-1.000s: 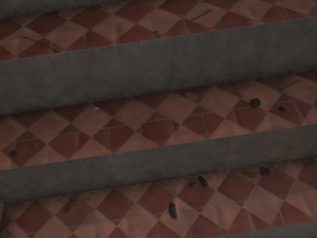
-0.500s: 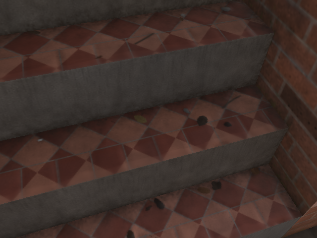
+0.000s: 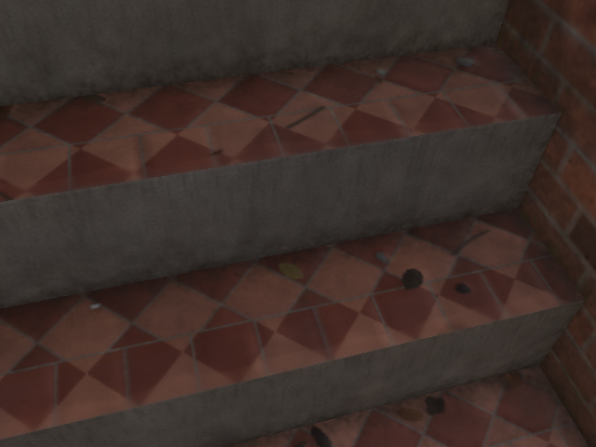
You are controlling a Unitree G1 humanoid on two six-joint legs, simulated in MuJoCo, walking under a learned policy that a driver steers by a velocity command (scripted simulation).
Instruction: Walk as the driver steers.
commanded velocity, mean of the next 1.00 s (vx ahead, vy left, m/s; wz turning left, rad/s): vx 0.49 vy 0.00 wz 0.00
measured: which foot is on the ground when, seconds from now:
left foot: down 0.00-1.00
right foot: down 0.00-1.00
